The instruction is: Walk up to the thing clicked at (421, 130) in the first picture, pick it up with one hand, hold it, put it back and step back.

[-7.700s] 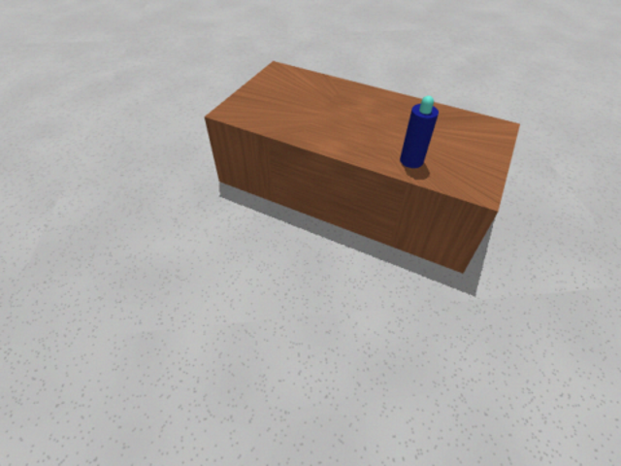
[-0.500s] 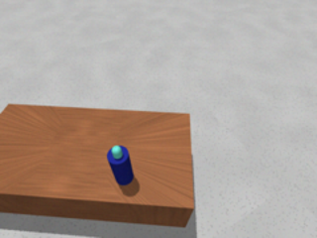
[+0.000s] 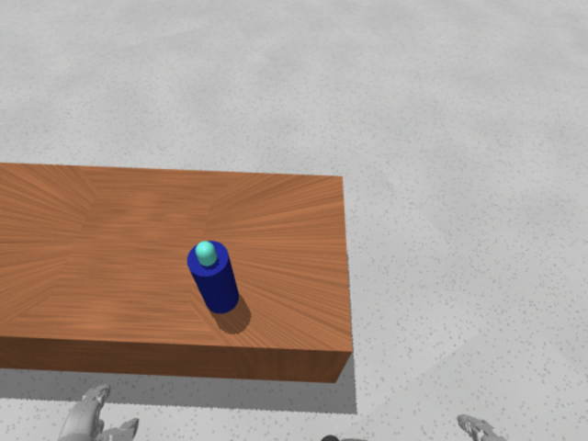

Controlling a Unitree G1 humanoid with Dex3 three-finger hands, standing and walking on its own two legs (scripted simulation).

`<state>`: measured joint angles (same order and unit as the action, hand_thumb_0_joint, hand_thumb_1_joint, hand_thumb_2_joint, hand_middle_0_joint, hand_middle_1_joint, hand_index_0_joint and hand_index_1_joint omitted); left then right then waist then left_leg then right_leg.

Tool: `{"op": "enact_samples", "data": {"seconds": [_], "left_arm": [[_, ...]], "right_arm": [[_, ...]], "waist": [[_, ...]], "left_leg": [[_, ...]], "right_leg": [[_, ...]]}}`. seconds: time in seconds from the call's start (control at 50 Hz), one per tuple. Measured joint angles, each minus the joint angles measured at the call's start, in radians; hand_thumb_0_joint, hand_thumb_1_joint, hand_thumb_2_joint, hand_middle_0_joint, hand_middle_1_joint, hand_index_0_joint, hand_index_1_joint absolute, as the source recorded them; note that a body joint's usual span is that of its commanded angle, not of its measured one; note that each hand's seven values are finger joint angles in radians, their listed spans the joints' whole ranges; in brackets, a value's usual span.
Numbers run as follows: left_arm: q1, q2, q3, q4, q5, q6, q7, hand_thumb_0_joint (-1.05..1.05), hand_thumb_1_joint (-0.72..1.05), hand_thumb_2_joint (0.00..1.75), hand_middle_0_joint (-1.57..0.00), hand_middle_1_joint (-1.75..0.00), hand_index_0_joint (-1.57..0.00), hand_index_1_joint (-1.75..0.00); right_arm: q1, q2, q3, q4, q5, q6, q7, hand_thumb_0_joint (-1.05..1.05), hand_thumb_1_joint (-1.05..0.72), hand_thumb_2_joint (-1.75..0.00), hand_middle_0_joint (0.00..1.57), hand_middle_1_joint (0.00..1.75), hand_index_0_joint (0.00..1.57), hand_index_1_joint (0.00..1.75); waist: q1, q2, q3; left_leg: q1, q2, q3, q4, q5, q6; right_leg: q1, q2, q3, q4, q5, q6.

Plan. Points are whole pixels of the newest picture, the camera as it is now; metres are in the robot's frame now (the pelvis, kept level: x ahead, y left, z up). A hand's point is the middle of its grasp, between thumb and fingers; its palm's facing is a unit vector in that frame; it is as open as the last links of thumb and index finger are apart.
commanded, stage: go down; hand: left
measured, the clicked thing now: (213, 274) +0.48 +0.19 -0.28
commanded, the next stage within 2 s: none
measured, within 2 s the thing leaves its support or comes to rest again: neither
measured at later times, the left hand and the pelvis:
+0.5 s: hand (111, 424) +0.17 +0.27 -0.14, palm faces +0.08 -0.95 -0.32, open 16.7 cm; pelvis +0.01 +0.03 -0.02, yaw +0 degrees
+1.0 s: hand (103, 429) +0.16 +0.28 -0.13, palm faces +0.08 -0.94 -0.33, open 17.5 cm; pelvis +0.01 +0.03 -0.04, yaw +1 degrees
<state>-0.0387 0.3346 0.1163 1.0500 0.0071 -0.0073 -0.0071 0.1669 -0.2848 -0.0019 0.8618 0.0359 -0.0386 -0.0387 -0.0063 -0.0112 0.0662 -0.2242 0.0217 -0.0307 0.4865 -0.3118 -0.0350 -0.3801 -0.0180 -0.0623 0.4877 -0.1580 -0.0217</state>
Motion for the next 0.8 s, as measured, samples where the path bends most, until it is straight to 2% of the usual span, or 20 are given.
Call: {"op": "enact_samples", "data": {"seconds": [0.08,0.24,0.36,0.5,0.8], "left_arm": [[0.005,0.002,0.049,-0.101,0.027,0.05,0.0,0.01,0.43,0.44,-0.07,-0.1,-0.09,-0.09],[0.088,-0.018,0.028,-0.259,0.007,0.248,0.008,0.01,0.02,0.17,-0.07,-0.04,-0.08,-0.03],[0.152,-0.028,0.03,-0.378,0.004,0.307,-0.004,0.01,-0.24,0.1,-0.08,-0.04,-0.09,-0.04],[0.223,-0.021,0.02,-0.542,0.009,0.342,-0.01,0.0,-0.39,0.06,-0.08,-0.05,-0.09,-0.05],[0.327,-0.023,0.0,-0.772,-0.009,0.462,-0.017,0.0,-0.55,0.03,-0.09,-0.06,-0.1,-0.06]], "right_arm": [[0.029,0.04,-0.007,-0.062,-0.005,-0.007,0.001,0.0,-1.01,-0.93,0.2,0.3,0.21,0.3],[0.066,0.043,0.002,-0.136,0.002,-0.033,-0.014,0.01,-0.98,-0.91,0.2,0.3,0.21,0.3],[0.059,0.041,0.01,-0.173,-0.001,-0.08,-0.024,0.01,-0.94,-0.9,0.2,0.3,0.21,0.3],[0.045,0.035,0.009,-0.2,-0.009,-0.124,-0.044,0.01,-0.92,-0.9,0.2,0.3,0.21,0.3],[0.07,0.05,0.021,-0.249,-0.013,-0.142,-0.058,0.01,-0.87,-0.89,0.2,0.3,0.21,0.3]], "waist": [[-0.008,-0.006,-0.026],[-0.017,0.032,-0.078],[-0.009,0.021,-0.091],[-0.005,0.015,-0.113],[-0.013,0.044,-0.171]], "left_leg": [[-0.054,0.002,0.012,0.037,-0.013,0.002],[-0.084,-0.003,0.017,0.092,-0.048,0.017],[-0.125,-0.008,0.008,0.149,-0.079,0.024],[-0.171,-0.009,-0.003,0.225,-0.125,0.03],[-0.274,-0.012,-0.016,0.36,-0.199,0.04]], "right_leg": [[-0.053,0.003,0.012,0.024,0.0,0.0],[-0.075,0.0,0.019,0.054,-0.019,0.015],[-0.107,-0.008,0.011,0.101,-0.047,0.023],[-0.142,-0.011,0.002,0.157,-0.084,0.03],[-0.232,-0.017,-0.008,0.266,-0.144,0.044]]}}
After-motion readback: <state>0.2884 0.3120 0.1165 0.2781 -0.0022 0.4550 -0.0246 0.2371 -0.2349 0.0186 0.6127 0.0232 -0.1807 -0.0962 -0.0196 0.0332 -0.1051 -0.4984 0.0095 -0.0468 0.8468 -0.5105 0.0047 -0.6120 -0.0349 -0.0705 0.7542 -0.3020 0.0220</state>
